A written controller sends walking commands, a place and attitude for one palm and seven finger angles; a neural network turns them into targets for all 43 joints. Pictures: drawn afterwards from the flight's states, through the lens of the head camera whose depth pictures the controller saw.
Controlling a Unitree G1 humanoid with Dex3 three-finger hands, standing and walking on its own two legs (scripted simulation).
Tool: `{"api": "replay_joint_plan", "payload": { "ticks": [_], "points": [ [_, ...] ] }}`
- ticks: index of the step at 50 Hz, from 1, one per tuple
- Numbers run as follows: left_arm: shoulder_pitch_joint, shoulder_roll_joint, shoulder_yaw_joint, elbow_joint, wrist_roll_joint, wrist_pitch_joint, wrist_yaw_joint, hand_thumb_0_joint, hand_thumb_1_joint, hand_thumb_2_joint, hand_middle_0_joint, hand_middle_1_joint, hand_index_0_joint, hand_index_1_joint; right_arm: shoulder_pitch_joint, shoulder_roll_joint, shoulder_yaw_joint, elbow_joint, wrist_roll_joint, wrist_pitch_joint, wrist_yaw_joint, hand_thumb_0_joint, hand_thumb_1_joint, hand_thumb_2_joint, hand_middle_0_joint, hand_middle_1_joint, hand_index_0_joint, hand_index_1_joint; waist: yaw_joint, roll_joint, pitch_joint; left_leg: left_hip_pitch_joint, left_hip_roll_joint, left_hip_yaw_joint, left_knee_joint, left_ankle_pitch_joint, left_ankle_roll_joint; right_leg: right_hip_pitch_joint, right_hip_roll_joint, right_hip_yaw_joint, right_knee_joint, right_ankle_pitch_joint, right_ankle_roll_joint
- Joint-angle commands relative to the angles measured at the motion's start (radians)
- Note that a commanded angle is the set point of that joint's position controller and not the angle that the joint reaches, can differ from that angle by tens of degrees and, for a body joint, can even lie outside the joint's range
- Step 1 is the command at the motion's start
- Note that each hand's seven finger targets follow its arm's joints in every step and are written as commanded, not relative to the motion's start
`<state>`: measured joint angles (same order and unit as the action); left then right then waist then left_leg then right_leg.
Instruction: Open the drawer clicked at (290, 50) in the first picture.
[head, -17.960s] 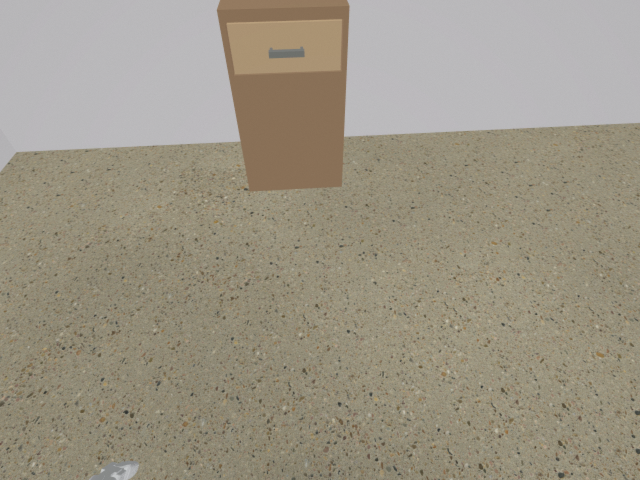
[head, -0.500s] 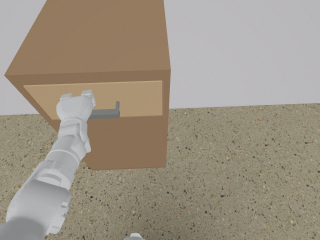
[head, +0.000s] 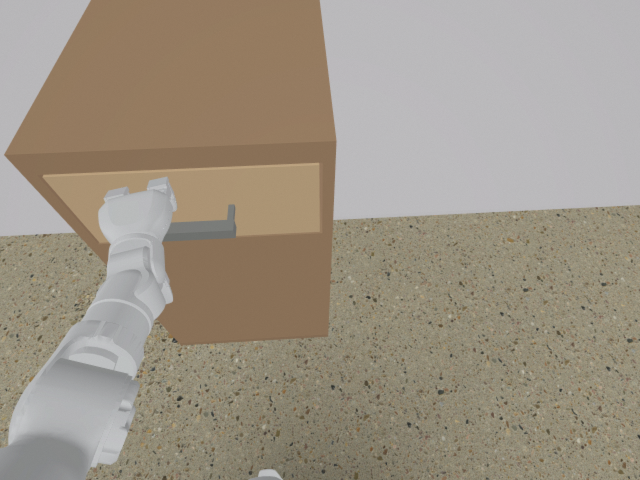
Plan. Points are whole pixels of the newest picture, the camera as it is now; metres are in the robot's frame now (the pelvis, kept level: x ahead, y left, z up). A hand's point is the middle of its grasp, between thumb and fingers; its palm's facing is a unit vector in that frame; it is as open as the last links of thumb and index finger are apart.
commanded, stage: move the hooked fingers above the handle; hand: left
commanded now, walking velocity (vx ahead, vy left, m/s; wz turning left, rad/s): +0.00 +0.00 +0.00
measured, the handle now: (196, 221) +0.52 +0.19 -0.06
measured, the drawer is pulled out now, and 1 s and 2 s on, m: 0.00 0.00 0.00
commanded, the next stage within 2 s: lower the fingers behind the handle in 1.40 s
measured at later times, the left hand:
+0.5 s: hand (154, 238) +0.45 +0.23 +0.00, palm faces -0.11 -0.01 -0.99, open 13.8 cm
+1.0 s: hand (142, 242) +0.44 +0.25 +0.00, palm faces -0.09 +0.03 -1.00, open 13.8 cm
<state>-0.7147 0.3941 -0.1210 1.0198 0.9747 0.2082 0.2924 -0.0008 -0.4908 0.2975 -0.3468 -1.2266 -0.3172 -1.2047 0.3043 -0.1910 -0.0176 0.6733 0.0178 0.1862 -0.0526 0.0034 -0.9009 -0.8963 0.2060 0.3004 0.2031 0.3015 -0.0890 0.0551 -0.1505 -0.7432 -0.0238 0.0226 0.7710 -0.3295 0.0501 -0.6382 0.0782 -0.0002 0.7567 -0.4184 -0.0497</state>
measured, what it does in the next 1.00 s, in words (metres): stands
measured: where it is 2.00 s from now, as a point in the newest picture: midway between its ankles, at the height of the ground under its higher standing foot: outside the picture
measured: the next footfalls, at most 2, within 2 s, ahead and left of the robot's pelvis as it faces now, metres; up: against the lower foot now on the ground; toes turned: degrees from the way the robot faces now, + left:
none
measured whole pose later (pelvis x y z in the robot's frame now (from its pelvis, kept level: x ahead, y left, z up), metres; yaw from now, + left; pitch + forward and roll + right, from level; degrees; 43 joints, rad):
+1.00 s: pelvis -0.01 +0.01 -0.01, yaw +0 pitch +19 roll -2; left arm -0.75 0.39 -0.15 1.03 0.98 0.29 0.36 0.00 -0.49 0.30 -0.32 -1.20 -0.32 -1.20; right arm 0.30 -0.22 -0.05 0.70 0.01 0.19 -0.02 0.00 -0.90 -0.90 0.20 0.30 0.20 0.30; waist -0.07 0.08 -0.15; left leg -0.83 -0.02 0.02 0.85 -0.36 0.06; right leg -0.72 0.08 -0.01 0.82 -0.44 -0.04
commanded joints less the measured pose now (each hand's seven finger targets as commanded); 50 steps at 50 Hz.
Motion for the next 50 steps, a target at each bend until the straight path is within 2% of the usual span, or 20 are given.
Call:
{"api": "replay_joint_plan", "payload": {
  "ticks": [1,2,3,6,7,10,12,15,20,23,27,31,33,34,37,41,43,45,47,50],
  "points": [
    [-0.435,-0.132,-0.219,-0.263,0.018,-0.193,-0.069,0.000,-0.500,0.300,-0.300,-1.200,-0.300,-1.200,0.093,-0.177,-0.082,-0.045,-0.011,-0.064,-0.021,0.000,-0.900,-0.900,0.200,0.300,0.200,0.300,-0.108,0.019,-0.261,0.424,0.009,-0.054,0.002,0.324,0.019,-0.062,-0.015,0.010,-0.120,0.335,0.027],
    [-0.458,-0.169,-0.248,-0.261,0.015,-0.231,-0.080,0.000,-0.500,0.300,-0.300,-1.200,-0.300,-1.200,0.102,-0.171,-0.083,-0.037,-0.012,-0.068,-0.014,0.000,-0.900,-0.900,0.200,0.300,0.200,0.300,-0.122,0.013,-0.214,0.424,0.012,-0.065,0.006,0.316,0.018,-0.108,-0.016,0.002,-0.119,0.290,0.020],
    [-0.461,-0.121,-0.203,-0.265,0.026,-0.279,-0.079,0.000,-0.500,0.300,-0.300,-1.200,-0.300,-1.200,0.109,-0.176,-0.088,-0.027,-0.019,-0.070,-0.011,0.000,-0.900,-0.900,0.200,0.300,0.200,0.300,-0.117,0.013,-0.205,0.404,0.015,-0.073,0.024,0.289,0.015,-0.153,-0.016,0.003,-0.103,0.259,0.018],
    [-0.452,0.021,-0.055,-0.260,0.048,-0.337,-0.018,0.000,-0.500,0.300,-0.300,-1.200,-0.300,-1.200,0.121,-0.183,-0.091,-0.028,-0.026,-0.063,0.002,0.000,-0.900,-0.900,0.200,0.300,0.200,0.300,-0.065,0.023,-0.271,0.336,0.015,-0.086,0.055,0.272,0.003,-0.170,-0.012,-0.003,-0.033,0.242,0.000],
    [-0.462,0.101,0.034,-0.273,0.058,-0.343,0.024,0.000,-0.500,0.300,-0.300,-1.200,-0.300,-1.200,0.121,-0.183,-0.094,-0.031,-0.029,-0.062,0.007,0.000,-0.900,-0.900,0.200,0.300,0.200,0.300,-0.029,0.049,-0.315,0.324,0.014,-0.084,0.066,0.297,0.000,-0.164,-0.011,-0.005,-0.006,0.250,-0.007],
    [-0.476,0.285,0.216,-0.278,0.124,-0.300,0.195,0.000,-0.500,0.300,-0.300,-1.200,-0.300,-1.200,0.094,-0.184,-0.082,-0.061,-0.043,-0.056,0.018,0.000,-0.900,-0.900,0.200,0.300,0.200,0.300,0.030,0.077,-0.437,0.242,0.007,-0.076,0.107,0.332,-0.009,-0.150,-0.002,-0.013,0.075,0.265,-0.012],
    [-0.468,0.354,0.267,-0.273,0.142,-0.212,0.286,0.000,-0.500,0.300,-0.300,-1.200,-0.300,-1.200,0.058,-0.186,-0.070,-0.084,-0.053,-0.043,0.015,0.000,-0.900,-0.900,0.200,0.300,0.200,0.300,0.060,0.043,-0.492,0.176,-0.007,-0.055,0.121,0.354,-0.010,-0.074,0.001,-0.010,0.099,0.313,-0.010],
    [-0.454,0.295,0.195,-0.223,0.175,-0.050,0.360,0.000,-0.500,0.300,-0.300,-1.200,-0.300,-1.200,0.036,-0.186,-0.070,-0.098,-0.047,-0.026,0.021,0.000,-0.900,-0.900,0.200,0.300,0.200,0.300,0.054,0.039,-0.564,0.211,-0.004,-0.020,0.109,0.377,-0.015,-0.013,0.004,-0.014,0.079,0.366,-0.001],
    [-0.508,0.313,0.164,-0.138,0.058,0.105,0.207,0.000,-0.500,0.300,-0.300,-1.200,-0.300,-1.200,0.067,-0.202,-0.075,-0.080,-0.005,-0.002,0.010,0.000,-0.900,-0.900,0.200,0.300,0.200,0.300,-0.009,-0.114,-0.606,0.245,-0.001,-0.002,0.038,0.333,0.008,0.200,-0.006,0.019,-0.035,0.472,0.042],
    [-0.535,0.133,-0.002,-0.177,-0.004,0.042,0.046,0.000,-0.500,0.300,-0.300,-1.200,-0.300,-1.200,0.084,-0.206,-0.079,-0.073,0.004,-0.016,-0.017,0.000,-0.900,-0.900,0.200,0.300,0.200,0.300,-0.079,-0.141,-0.487,0.289,0.000,-0.006,0.001,0.300,0.025,0.190,-0.021,0.032,-0.101,0.496,0.051],
    [-0.507,-0.133,-0.230,-0.231,-0.002,-0.148,-0.090,0.000,-0.500,0.300,-0.300,-1.200,-0.300,-1.200,0.106,-0.189,-0.078,-0.040,-0.008,-0.068,-0.021,0.000,-0.900,-0.900,0.200,0.300,0.200,0.300,-0.129,-0.024,-0.284,0.400,0.012,-0.052,-0.004,0.303,0.024,-0.041,-0.015,0.007,-0.119,0.340,0.031],
    [-0.443,-0.009,-0.097,-0.231,0.034,-0.315,-0.076,0.000,-0.500,0.300,-0.300,-1.200,-0.300,-1.200,0.132,-0.187,-0.084,-0.022,-0.028,-0.069,-0.009,0.000,-0.900,-0.900,0.200,0.300,0.200,0.300,-0.083,0.019,-0.216,0.353,0.019,-0.086,0.035,0.255,0.007,-0.180,-0.010,-0.007,-0.063,0.214,0.005],
    [-0.463,0.107,0.027,-0.273,0.066,-0.354,-0.004,0.000,-0.500,0.300,-0.300,-1.200,-0.300,-1.200,0.135,-0.182,-0.086,-0.035,-0.030,-0.065,0.003,0.000,-0.900,-0.900,0.200,0.300,0.200,0.300,-0.025,0.082,-0.317,0.341,0.021,-0.090,0.058,0.299,-0.006,-0.185,-0.006,-0.010,-0.004,0.229,-0.008],
    [-0.464,0.138,0.071,-0.270,0.081,-0.353,0.049,0.000,-0.500,0.300,-0.300,-1.200,-0.300,-1.200,0.131,-0.180,-0.086,-0.044,-0.034,-0.064,0.009,0.000,-0.900,-0.900,0.200,0.300,0.200,0.300,-0.010,0.085,-0.352,0.324,0.021,-0.090,0.072,0.316,-0.008,-0.188,-0.002,-0.015,0.022,0.232,-0.011],
    [-0.410,0.370,0.292,-0.264,0.123,-0.269,0.219,0.000,-0.500,0.300,-0.300,-1.200,-0.300,-1.200,0.091,-0.191,-0.072,-0.076,-0.053,-0.046,0.013,0.000,-0.900,-0.900,0.200,0.300,0.200,0.300,0.073,0.042,-0.456,0.201,0.003,-0.070,0.105,0.353,-0.012,-0.095,0.002,-0.015,0.087,0.282,-0.014],
    [-0.420,0.300,0.202,-0.242,0.172,-0.078,0.345,0.000,-0.500,0.300,-0.300,-1.200,-0.300,-1.200,0.047,-0.188,-0.071,-0.102,-0.048,-0.025,0.019,0.000,-0.900,-0.900,0.200,0.300,0.200,0.300,0.060,0.025,-0.543,0.207,0.000,-0.022,0.108,0.387,-0.016,-0.014,0.005,-0.014,0.078,0.368,-0.003],
    [-0.468,0.295,0.184,-0.201,0.163,0.014,0.326,0.000,-0.500,0.300,-0.300,-1.200,-0.300,-1.200,0.066,-0.200,-0.081,-0.086,-0.038,-0.017,0.024,0.000,-0.900,-0.900,0.200,0.300,0.200,0.300,0.027,0.005,-0.599,0.264,0.009,-0.020,0.092,0.400,-0.013,0.023,0.007,-0.016,0.049,0.397,0.012],
    [-0.482,0.226,0.114,-0.176,0.098,0.073,0.238,0.000,-0.500,0.300,-0.300,-1.200,-0.300,-1.200,0.089,-0.207,-0.091,-0.077,-0.016,-0.012,0.024,0.000,-0.900,-0.900,0.200,0.300,0.200,0.300,-0.012,-0.041,-0.616,0.322,0.013,-0.017,0.061,0.394,-0.006,0.089,0.005,-0.007,-0.007,0.434,0.028],
    [-0.545,0.014,-0.072,-0.236,0.009,0.082,0.107,0.000,-0.500,0.300,-0.300,-1.200,-0.300,-1.200,0.098,-0.207,-0.105,-0.074,-0.004,-0.015,0.018,0.000,-0.900,-0.900,0.200,0.300,0.200,0.300,-0.092,-0.062,-0.584,0.422,0.021,-0.029,0.042,0.415,0.004,0.078,0.002,0.003,-0.062,0.459,0.037],
    [-0.566,-0.153,-0.234,-0.306,-0.055,-0.028,-0.059,0.000,-0.500,0.300,-0.300,-1.200,-0.300,-1.200,0.086,-0.206,-0.095,-0.048,-0.002,-0.045,-0.009,0.000,-0.900,-0.900,0.200,0.300,0.200,0.300,-0.155,-0.099,-0.391,0.444,0.017,-0.064,0.021,0.341,0.025,-0.010,-0.010,0.001,-0.113,0.379,0.048]
  ]
}}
